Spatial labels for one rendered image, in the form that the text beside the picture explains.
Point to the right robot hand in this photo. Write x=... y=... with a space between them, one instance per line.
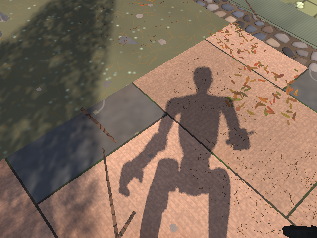
x=296 y=231

